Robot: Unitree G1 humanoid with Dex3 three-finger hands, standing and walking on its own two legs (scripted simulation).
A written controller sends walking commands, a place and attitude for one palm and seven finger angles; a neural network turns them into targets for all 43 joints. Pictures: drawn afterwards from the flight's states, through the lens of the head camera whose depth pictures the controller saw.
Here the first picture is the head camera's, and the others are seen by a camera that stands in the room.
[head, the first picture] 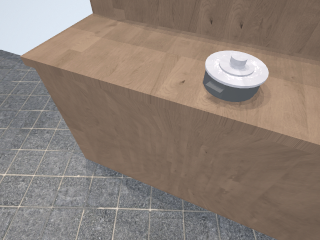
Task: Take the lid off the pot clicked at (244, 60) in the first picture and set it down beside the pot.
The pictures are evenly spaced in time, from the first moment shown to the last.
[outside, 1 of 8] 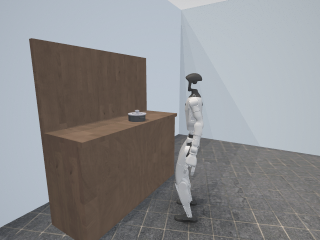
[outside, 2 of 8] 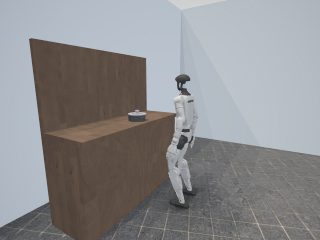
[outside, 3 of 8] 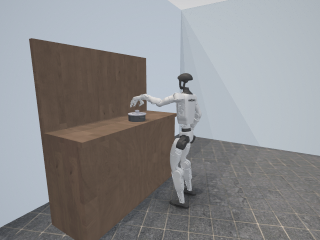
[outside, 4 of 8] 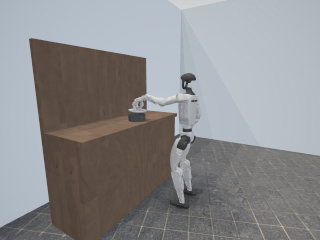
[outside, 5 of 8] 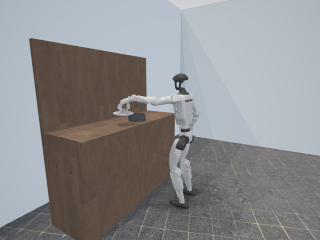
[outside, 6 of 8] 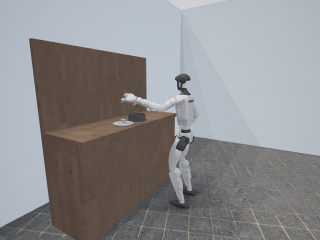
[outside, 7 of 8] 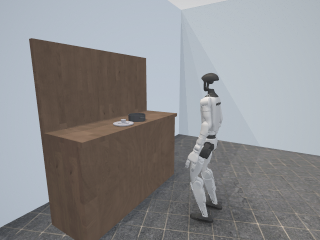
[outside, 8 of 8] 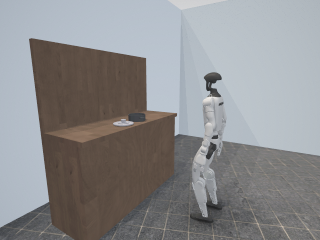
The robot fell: no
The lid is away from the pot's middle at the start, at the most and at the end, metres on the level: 0.00 0.24 0.23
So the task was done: yes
